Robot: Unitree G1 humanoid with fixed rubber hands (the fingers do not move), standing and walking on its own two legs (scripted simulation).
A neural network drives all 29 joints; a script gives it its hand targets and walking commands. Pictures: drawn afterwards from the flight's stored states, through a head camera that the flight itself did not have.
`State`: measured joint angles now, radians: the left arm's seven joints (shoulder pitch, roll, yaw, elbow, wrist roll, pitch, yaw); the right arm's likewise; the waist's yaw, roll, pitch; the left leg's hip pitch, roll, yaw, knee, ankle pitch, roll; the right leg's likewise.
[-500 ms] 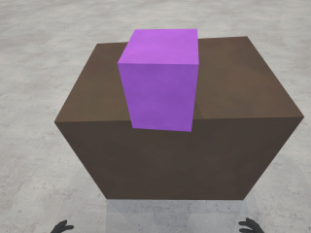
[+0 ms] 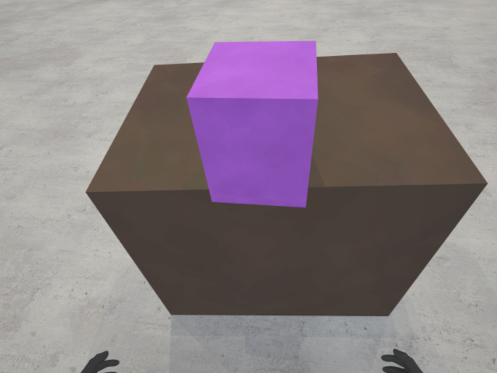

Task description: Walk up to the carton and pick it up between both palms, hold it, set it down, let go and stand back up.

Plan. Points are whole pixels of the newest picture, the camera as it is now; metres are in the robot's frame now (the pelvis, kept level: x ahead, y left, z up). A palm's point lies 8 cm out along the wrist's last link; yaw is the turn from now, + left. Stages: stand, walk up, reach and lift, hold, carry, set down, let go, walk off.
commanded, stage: stand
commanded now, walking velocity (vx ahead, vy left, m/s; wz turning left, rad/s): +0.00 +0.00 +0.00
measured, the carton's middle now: (260, 126) +0.55 +0.02 +0.11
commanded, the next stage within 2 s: none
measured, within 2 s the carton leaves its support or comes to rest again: neither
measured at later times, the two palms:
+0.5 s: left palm out of the picture +0.10 +0.30 -0.08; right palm out of the picture +0.13 -0.24 -0.10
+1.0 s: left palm out of the picture +0.10 +0.30 -0.08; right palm out of the picture +0.13 -0.24 -0.11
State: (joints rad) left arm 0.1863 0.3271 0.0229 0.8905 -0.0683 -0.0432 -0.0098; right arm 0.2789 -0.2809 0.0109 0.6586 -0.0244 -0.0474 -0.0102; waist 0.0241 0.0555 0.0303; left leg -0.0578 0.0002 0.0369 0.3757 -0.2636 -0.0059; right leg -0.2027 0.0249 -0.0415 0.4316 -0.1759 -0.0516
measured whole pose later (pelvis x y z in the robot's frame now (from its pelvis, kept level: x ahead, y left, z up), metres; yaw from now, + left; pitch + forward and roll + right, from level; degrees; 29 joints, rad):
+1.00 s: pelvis +0.00 +0.00 +0.00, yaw +0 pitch -3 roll +1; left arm 0.15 0.33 0.02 0.93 -0.07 -0.04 -0.01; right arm 0.24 -0.28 0.01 0.69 -0.02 -0.04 -0.01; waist 0.02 0.06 0.05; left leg -0.06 0.00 0.04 0.38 -0.26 -0.01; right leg -0.20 0.02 -0.04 0.43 -0.18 -0.05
